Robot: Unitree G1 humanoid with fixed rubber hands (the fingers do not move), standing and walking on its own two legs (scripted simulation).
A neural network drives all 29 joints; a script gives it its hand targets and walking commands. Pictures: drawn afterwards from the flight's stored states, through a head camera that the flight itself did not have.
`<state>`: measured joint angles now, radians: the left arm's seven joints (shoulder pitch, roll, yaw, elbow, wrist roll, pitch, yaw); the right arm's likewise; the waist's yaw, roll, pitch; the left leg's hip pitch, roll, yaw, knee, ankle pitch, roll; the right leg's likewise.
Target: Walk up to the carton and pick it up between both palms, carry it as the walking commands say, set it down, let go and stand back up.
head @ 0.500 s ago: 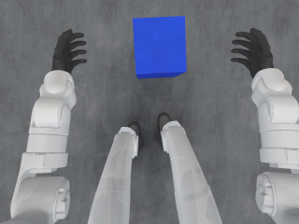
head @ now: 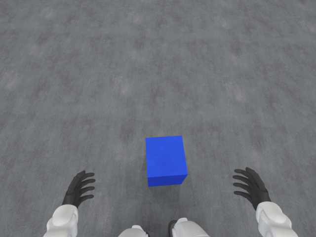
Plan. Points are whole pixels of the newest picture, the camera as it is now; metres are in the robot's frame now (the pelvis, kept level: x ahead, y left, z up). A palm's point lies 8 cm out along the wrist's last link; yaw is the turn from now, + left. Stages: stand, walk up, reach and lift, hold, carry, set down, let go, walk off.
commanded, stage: let go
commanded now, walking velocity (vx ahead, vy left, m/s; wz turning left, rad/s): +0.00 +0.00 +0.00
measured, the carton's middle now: (164, 162) +0.47 -0.06 -0.63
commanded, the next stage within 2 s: stand in 0.54 s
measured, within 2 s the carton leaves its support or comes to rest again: neither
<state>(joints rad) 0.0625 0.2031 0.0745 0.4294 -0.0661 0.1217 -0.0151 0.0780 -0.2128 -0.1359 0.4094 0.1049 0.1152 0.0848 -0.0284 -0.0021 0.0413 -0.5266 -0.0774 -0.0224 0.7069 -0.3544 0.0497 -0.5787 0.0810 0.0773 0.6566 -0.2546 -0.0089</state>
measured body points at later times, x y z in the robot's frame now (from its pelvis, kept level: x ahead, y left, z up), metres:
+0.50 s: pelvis +0.00 +0.01 +0.01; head +0.03 +0.02 +0.46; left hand +0.18 +0.25 -0.06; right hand +0.19 -0.24 -0.05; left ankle -0.01 +0.07 -0.72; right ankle +0.04 -0.11 -0.72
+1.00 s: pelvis +0.00 -0.01 +0.01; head -0.06 -0.01 +0.46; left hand +0.14 +0.28 -0.06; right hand +0.17 -0.29 -0.05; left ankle -0.01 +0.07 -0.72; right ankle +0.04 -0.11 -0.72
